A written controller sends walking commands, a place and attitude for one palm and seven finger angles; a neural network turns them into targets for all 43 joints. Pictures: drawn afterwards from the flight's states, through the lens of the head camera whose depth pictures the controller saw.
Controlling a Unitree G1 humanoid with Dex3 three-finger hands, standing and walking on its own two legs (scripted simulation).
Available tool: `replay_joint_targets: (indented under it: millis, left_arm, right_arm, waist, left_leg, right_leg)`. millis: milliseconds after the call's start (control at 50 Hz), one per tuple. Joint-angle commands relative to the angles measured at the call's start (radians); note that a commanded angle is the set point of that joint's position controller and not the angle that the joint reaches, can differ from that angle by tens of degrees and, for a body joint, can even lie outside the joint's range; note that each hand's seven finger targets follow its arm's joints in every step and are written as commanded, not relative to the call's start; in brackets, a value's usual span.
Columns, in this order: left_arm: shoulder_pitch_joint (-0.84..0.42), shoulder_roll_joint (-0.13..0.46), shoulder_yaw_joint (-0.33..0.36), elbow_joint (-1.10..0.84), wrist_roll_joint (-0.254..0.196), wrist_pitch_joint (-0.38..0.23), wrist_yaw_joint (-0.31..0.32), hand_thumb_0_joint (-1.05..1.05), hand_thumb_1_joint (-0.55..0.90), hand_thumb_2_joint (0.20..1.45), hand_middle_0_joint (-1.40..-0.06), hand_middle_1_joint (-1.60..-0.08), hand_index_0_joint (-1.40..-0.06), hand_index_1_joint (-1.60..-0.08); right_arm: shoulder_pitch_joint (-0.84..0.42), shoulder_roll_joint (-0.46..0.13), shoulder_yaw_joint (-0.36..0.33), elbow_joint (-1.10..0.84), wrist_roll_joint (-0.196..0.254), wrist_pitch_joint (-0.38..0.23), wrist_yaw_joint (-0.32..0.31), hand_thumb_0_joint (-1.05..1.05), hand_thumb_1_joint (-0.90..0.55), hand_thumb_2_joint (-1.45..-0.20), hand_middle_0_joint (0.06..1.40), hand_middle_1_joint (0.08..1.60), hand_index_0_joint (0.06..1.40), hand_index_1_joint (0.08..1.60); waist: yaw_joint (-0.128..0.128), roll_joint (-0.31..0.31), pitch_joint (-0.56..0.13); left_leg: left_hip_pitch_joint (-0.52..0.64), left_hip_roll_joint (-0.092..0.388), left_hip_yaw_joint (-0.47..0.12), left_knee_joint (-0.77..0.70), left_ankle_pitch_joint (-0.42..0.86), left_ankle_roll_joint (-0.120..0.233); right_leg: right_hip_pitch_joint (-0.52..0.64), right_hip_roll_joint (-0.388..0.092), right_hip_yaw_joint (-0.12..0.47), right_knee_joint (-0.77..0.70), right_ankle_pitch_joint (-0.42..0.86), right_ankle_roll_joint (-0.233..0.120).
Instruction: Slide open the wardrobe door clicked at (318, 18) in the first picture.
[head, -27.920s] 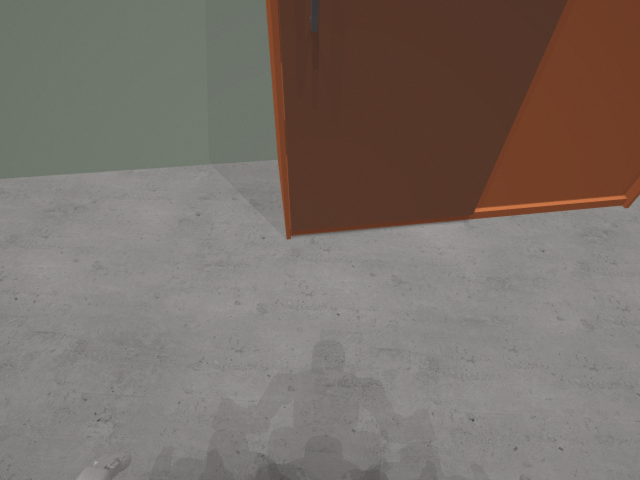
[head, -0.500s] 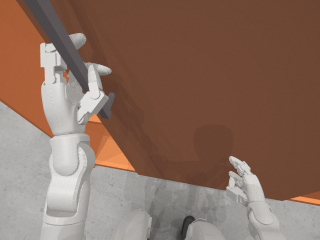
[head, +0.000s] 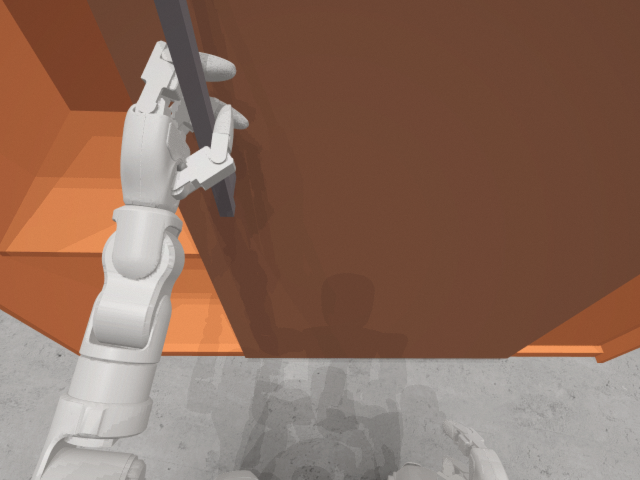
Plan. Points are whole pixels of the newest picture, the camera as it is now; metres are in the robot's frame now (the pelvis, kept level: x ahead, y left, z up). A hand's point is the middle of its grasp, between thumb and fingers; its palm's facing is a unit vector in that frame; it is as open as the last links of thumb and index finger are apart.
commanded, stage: step sideways, sliding the door along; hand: left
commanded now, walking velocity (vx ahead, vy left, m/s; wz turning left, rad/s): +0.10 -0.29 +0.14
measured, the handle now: (202, 89) +0.40 +0.18 +0.24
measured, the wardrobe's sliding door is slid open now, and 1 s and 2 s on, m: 0.46 0.53 0.53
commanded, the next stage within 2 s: stop walking and hold the door there in 0.48 s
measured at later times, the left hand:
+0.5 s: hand (312, 147) +0.37 +0.07 +0.21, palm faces +0.31 -0.95 +0.00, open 5.8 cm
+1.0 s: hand (306, 142) +0.38 +0.08 +0.21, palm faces +0.57 -0.80 -0.19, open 5.4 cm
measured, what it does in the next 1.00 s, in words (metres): steps to the right: right foot, then left foot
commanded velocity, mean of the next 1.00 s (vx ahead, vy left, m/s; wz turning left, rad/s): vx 0.12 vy -0.04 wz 0.04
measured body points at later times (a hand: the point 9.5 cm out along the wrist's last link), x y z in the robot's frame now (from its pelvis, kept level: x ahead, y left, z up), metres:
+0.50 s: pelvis -0.03 -0.15 +0.00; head +0.04 -0.10 +0.44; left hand +0.35 +0.12 +0.21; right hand +0.18 -0.34 -0.10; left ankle -0.01 -0.01 -0.74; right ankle +0.01 -0.34 -0.64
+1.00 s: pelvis +0.01 -0.25 -0.01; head +0.03 -0.26 +0.44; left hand +0.35 +0.12 +0.22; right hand +0.18 -0.55 -0.10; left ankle +0.03 -0.13 -0.72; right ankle +0.05 -0.41 -0.74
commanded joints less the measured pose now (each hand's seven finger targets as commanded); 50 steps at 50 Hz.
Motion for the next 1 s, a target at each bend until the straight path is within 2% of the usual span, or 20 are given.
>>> replay_joint_targets:
  millis: [0,40,60,100,220,240,280,300,340,420,540,560,580,600,640,680,700,780,940,980]
  left_arm:
    - [-0.499,0.031,-0.048,-0.219,0.028,-0.081,-0.021,0.000,0.900,0.900,-0.450,-1.400,-0.450,-1.400]
    - [-0.518,0.120,-0.002,-0.197,0.037,-0.071,0.001,0.000,0.900,0.900,-0.450,-1.400,-0.450,-1.400]
    - [-0.466,0.162,0.031,-0.139,0.045,-0.048,0.023,0.000,0.900,0.900,-0.450,-1.400,-0.450,-1.400]
    - [-0.595,0.103,0.006,-0.255,0.026,-0.056,0.034,0.000,0.900,0.900,-0.450,-1.400,-0.450,-1.400]
    - [-0.659,0.065,0.032,-0.163,0.024,-0.043,0.055,0.000,0.900,0.900,-0.450,-1.400,-0.450,-1.400]
    - [-0.701,0.029,-0.012,-0.155,0.021,-0.048,0.045,0.000,0.900,0.900,-0.450,-1.400,-0.450,-1.400]
    - [-0.755,-0.065,-0.102,-0.125,0.000,-0.056,0.023,0.000,0.900,0.900,-0.450,-1.400,-0.450,-1.400]
    - [-0.796,-0.035,-0.076,-0.065,0.008,-0.058,0.016,0.000,0.900,0.900,-0.450,-1.400,-0.450,-1.400]
    - [-0.894,-0.010,-0.079,-0.120,0.016,-0.055,0.008,0.000,0.900,0.900,-0.450,-1.400,-0.450,-1.400]
    - [-0.888,-0.146,-0.207,-0.011,0.021,0.007,-0.012,0.000,0.900,0.900,-0.450,-1.400,-0.450,-1.400]
    - [-0.925,-0.115,-0.191,0.030,0.004,0.017,-0.022,0.000,0.900,0.900,-0.450,-1.400,-0.450,-1.400]
    - [-0.926,-0.088,-0.174,0.038,0.005,0.012,-0.021,0.000,0.900,0.900,-0.450,-1.400,-0.450,-1.400]
    - [-0.658,0.481,0.384,0.397,0.044,0.018,0.035,0.000,0.900,0.900,-0.450,-1.400,-0.450,-1.400]
    - [-0.669,0.360,0.239,0.317,0.036,-0.001,0.011,0.000,0.900,0.900,-0.450,-1.400,-0.450,-1.400]
    - [-0.743,0.350,0.208,0.265,0.049,-0.032,-0.003,0.000,0.900,0.900,-0.450,-1.400,-0.450,-1.400]
    - [-0.611,0.552,0.359,0.374,0.069,-0.036,0.011,0.000,0.900,0.900,-0.450,-1.400,-0.450,-1.400]
    - [-0.597,0.652,0.462,0.396,0.070,-0.025,0.020,0.000,0.900,0.900,-0.450,-1.400,-0.450,-1.400]
    - [-0.587,0.616,0.497,0.442,0.033,-0.033,0.040,0.000,0.900,0.900,-0.450,-1.400,-0.450,-1.400]
    - [-0.559,0.582,0.451,0.467,0.063,-0.072,0.047,0.000,0.900,0.900,-0.450,-1.400,-0.450,-1.400]
    - [-0.568,0.560,0.423,0.418,0.063,-0.087,0.052,0.000,0.900,0.900,-0.450,-1.400,-0.450,-1.400]
  right_arm:
    - [-0.139,-0.192,-0.066,-0.164,0.027,-0.070,-0.001,0.000,-0.900,-0.900,0.200,0.300,0.200,0.300]
    - [-0.168,-0.127,-0.043,-0.183,0.044,-0.073,-0.008,0.000,-0.900,-0.900,0.200,0.300,0.200,0.300]
    - [-0.203,-0.134,-0.038,-0.182,0.026,-0.068,-0.022,0.000,-0.900,-0.900,0.200,0.300,0.200,0.300]
    - [-0.217,-0.160,-0.049,-0.158,0.010,-0.066,-0.048,0.000,-0.900,-0.900,0.200,0.300,0.200,0.300]
    - [-0.168,-0.183,-0.047,-0.126,-0.006,-0.005,-0.076,0.000,-0.900,-0.900,0.200,0.300,0.200,0.300]
    - [-0.142,-0.206,-0.058,-0.123,-0.007,-0.007,-0.081,0.000,-0.900,-0.900,0.200,0.300,0.200,0.300]
    - [-0.137,-0.232,-0.067,-0.139,-0.005,-0.030,-0.067,0.000,-0.900,-0.900,0.200,0.300,0.200,0.300]
    - [-0.174,-0.216,-0.062,-0.134,0.006,-0.045,-0.049,0.000,-0.900,-0.900,0.200,0.300,0.200,0.300]
    - [-0.195,-0.215,-0.055,-0.128,0.004,-0.055,-0.040,0.000,-0.900,-0.900,0.200,0.300,0.200,0.300]
    - [-0.141,-0.235,-0.076,-0.119,0.015,-0.044,-0.034,0.000,-0.900,-0.900,0.200,0.300,0.200,0.300]
    - [-0.102,-0.237,-0.078,-0.140,0.023,-0.066,-0.039,0.000,-0.900,-0.900,0.200,0.300,0.200,0.300]
    - [-0.105,-0.240,-0.078,-0.138,0.025,-0.072,-0.040,0.000,-0.900,-0.900,0.200,0.300,0.200,0.300]
    - [-0.045,-0.279,-0.084,-0.072,0.012,-0.041,-0.057,0.000,-0.900,-0.900,0.200,0.300,0.200,0.300]
    - [-0.055,-0.267,-0.073,-0.117,0.010,-0.027,-0.048,0.000,-0.900,-0.900,0.200,0.300,0.200,0.300]
    - [-0.077,-0.235,-0.055,-0.115,0.031,-0.041,-0.041,0.000,-0.900,-0.900,0.200,0.300,0.200,0.300]
    - [-0.109,-0.183,-0.030,-0.129,0.024,-0.031,-0.058,0.000,-0.900,-0.900,0.200,0.300,0.200,0.300]
    - [-0.148,-0.213,-0.034,-0.134,0.016,-0.039,-0.072,0.000,-0.900,-0.900,0.200,0.300,0.200,0.300]
    - [-0.133,-0.273,-0.047,-0.084,0.018,-0.069,-0.093,0.000,-0.900,-0.900,0.200,0.300,0.200,0.300]
    - [-0.088,-0.300,-0.069,-0.076,0.018,-0.058,-0.085,0.000,-0.900,-0.900,0.200,0.300,0.200,0.300]
    - [-0.065,-0.312,-0.078,-0.072,0.018,-0.054,-0.092,0.000,-0.900,-0.900,0.200,0.300,0.200,0.300]
  waist:
    - [-0.078,0.252,-0.436]
    - [-0.052,-0.216,-0.477]
    - [-0.021,-0.299,-0.484]
    - [-0.021,-0.373,-0.500]
    - [-0.075,-0.279,-0.510]
    - [-0.104,-0.186,-0.525]
    - [-0.096,0.206,-0.557]
    - [-0.089,0.091,-0.515]
    - [-0.097,0.154,-0.476]
    - [-0.099,0.135,-0.406]
    - [-0.110,0.283,-0.456]
    - [-0.109,0.302,-0.460]
    - [-0.064,0.301,-0.483]
    - [-0.058,0.281,-0.472]
    - [-0.061,0.152,-0.482]
    - [-0.043,-0.280,-0.485]
    - [-0.024,-0.239,-0.478]
    - [-0.040,-0.415,-0.416]
    - [-0.060,-0.258,-0.437]
    - [-0.078,-0.084,-0.431]
  left_leg:
    - [0.197,-0.033,-0.008,0.168,0.548,0.213]
    - [-0.207,-0.206,-0.008,0.493,-0.276,0.239]
    - [-0.365,-0.276,-0.070,0.675,-0.496,0.196]
    - [-0.381,-0.235,-0.138,0.754,-0.432,0.134]
    - [-0.008,-0.278,0.026,0.062,-0.012,0.137]
    - [0.222,-0.214,-0.033,-0.052,0.133,0.153]
    - [0.527,0.244,-0.632,-0.104,0.568,0.352]
    - [0.450,0.272,-0.587,-0.103,0.530,0.393]
    - [0.365,0.227,-0.487,-0.093,0.423,0.368]
    - [0.271,0.088,-0.186,-0.098,0.342,0.290]
    - [0.275,0.030,-0.059,-0.071,0.477,0.273]
    - [0.277,0.022,-0.037,-0.054,0.508,0.266]
    - [0.246,0.000,-0.015,-0.026,0.572,0.253]
    - [0.195,-0.026,-0.029,0.061,0.500,0.232]
    - [0.102,-0.136,0.000,0.214,0.246,0.172]
    - [-0.359,-0.293,-0.019,0.543,-0.331,0.130]
    - [-0.400,-0.287,-0.112,0.663,-0.375,0.135]
    - [-0.444,-0.271,-0.194,0.688,-0.271,0.116]
    - [-0.103,-0.310,-0.100,0.159,-0.123,0.123]
    - [0.050,-0.301,-0.037,-0.032,0.109,0.116]
  right_leg:
    - [0.215,0.063,-0.126,-0.353,0.203,-0.018]
    - [0.506,-0.225,0.133,-0.349,0.799,-0.142]
    - [0.525,-0.335,0.208,-0.300,1.017,-0.200]
    - [0.532,-0.321,0.199,-0.236,0.944,-0.239]
    - [0.326,-0.168,-0.023,-0.136,0.595,-0.186]
    - [0.131,-0.147,-0.047,-0.037,0.424,-0.148]
    - [-0.300,0.005,0.022,0.360,-0.195,-0.070]
    - [-0.299,-0.020,0.126,0.482,-0.123,-0.077]
    - [-0.348,-0.076,0.140,0.548,-0.056,-0.064]
    - [-0.267,-0.061,0.030,0.404,0.065,-0.037]
    - [-0.086,-0.025,-0.098,0.118,0.000,-0.010]
    - [-0.057,-0.008,-0.112,0.086,-0.002,-0.008]
    - [-0.015,0.034,-0.140,0.034,-0.025,0.003]
    - [0.072,0.045,-0.142,-0.108,0.020,-0.008]
    - [0.248,0.008,-0.096,-0.342,0.220,-0.014]
    - [0.557,-0.310,0.270,-0.329,0.741,-0.144]
    - [0.519,-0.391,0.334,-0.329,0.878,-0.170]
    - [0.490,-0.356,0.220,-0.247,0.890,-0.173]
    - [0.273,-0.327,0.134,-0.290,0.643,-0.147]
    - [0.205,-0.235,0.057,-0.239,0.483,-0.108]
